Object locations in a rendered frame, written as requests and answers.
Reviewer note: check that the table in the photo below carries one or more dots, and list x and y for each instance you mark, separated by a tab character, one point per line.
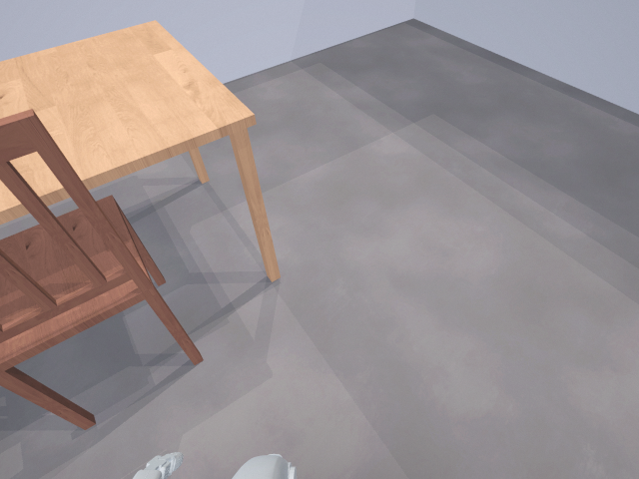
120	102

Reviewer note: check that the robot left thigh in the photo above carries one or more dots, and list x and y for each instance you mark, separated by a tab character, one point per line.
267	467

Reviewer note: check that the left robot hand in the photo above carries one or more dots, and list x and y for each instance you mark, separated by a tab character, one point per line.
161	467

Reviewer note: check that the chair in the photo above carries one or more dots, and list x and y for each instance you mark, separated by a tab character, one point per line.
68	273

